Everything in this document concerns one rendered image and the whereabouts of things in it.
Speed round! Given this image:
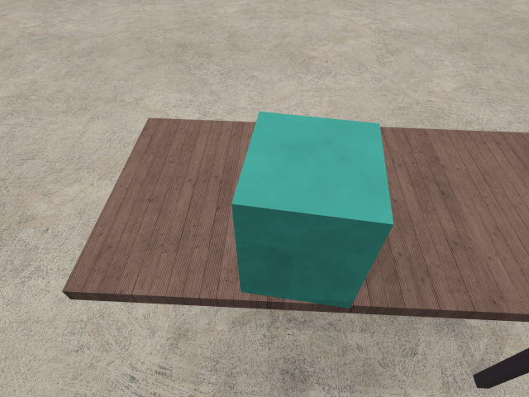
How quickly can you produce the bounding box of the table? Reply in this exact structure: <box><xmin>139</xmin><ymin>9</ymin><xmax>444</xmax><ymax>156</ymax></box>
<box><xmin>62</xmin><ymin>118</ymin><xmax>529</xmax><ymax>389</ymax></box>

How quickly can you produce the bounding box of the carton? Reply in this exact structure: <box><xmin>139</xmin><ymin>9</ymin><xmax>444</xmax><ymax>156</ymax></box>
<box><xmin>231</xmin><ymin>112</ymin><xmax>393</xmax><ymax>309</ymax></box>

